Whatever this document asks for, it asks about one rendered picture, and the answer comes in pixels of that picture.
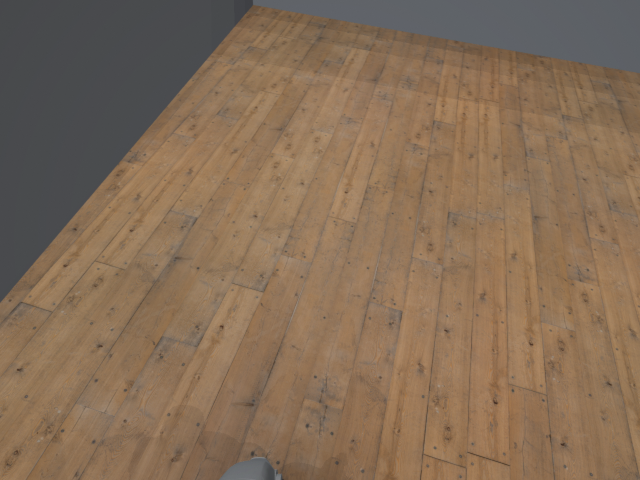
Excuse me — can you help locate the left robot shin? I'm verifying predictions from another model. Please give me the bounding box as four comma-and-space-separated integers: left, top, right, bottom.
251, 457, 271, 465

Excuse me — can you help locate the left robot thigh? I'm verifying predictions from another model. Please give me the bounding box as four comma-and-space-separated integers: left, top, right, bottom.
219, 460, 283, 480

